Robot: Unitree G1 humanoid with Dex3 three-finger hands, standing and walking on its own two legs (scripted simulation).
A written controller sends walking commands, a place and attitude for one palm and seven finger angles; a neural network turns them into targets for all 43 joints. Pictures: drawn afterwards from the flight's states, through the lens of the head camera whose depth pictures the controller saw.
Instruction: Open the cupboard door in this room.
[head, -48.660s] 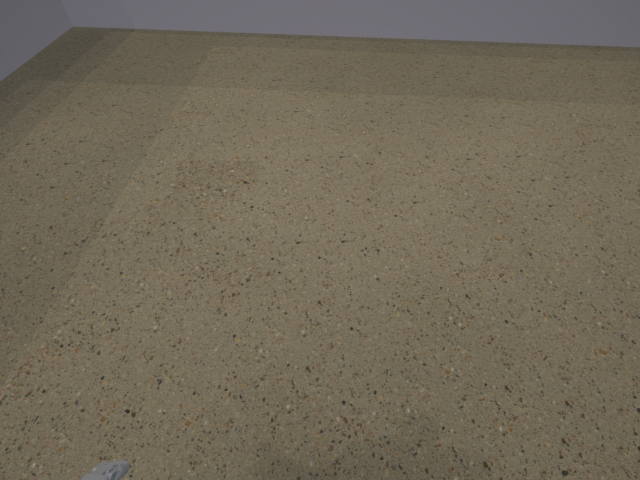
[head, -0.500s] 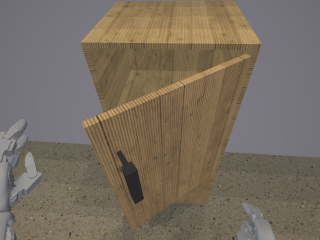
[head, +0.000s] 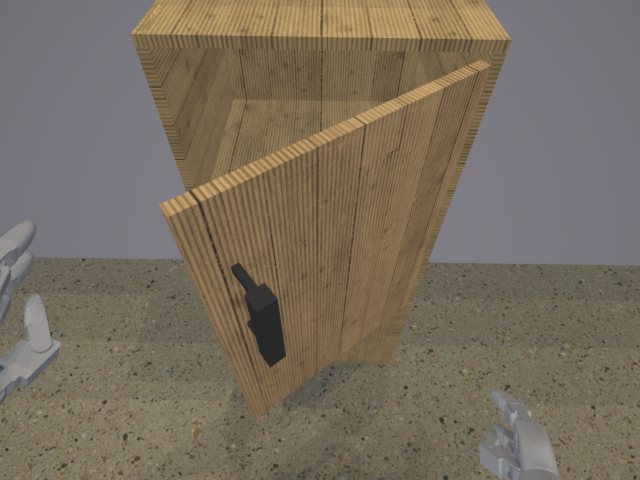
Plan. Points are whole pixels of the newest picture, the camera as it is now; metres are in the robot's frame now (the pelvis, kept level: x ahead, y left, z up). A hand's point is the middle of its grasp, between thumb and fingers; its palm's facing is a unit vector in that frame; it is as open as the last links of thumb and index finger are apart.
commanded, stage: step back with the hand held close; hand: left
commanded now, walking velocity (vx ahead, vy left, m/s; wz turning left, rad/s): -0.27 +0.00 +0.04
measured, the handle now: (257, 315) +0.28 +0.10 +0.07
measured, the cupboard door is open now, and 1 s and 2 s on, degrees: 38 38 38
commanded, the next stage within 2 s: stop stepping back and stand still in 0.70 s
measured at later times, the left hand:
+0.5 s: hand out of the picture +0.09 +0.32 +0.15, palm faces +0.50 -0.77 -0.40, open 7.4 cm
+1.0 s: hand out of the picture +0.00 +0.30 +0.17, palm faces +0.36 -0.83 -0.41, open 7.4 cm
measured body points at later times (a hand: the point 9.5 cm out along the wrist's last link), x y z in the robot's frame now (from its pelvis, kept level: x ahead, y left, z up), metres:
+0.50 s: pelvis -0.09 +0.04 -0.02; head -0.08 +0.07 +0.43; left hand +0.06 +0.35 +0.17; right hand +0.08 -0.19 -0.10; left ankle +0.01 +0.11 -0.74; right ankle -0.01 -0.11 -0.73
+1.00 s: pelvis -0.20 +0.05 -0.02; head -0.22 +0.08 +0.43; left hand -0.02 +0.34 +0.19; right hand -0.06 -0.19 -0.10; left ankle -0.06 +0.11 -0.74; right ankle -0.31 -0.06 -0.74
